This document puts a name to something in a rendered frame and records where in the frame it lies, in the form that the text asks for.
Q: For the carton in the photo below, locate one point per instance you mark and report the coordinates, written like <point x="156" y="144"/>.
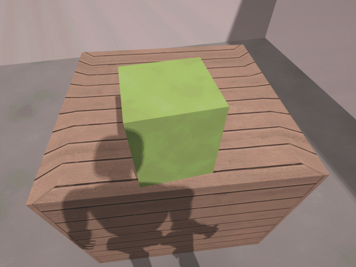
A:
<point x="174" y="116"/>

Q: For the pedestal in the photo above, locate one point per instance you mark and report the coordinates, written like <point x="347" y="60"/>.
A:
<point x="87" y="187"/>

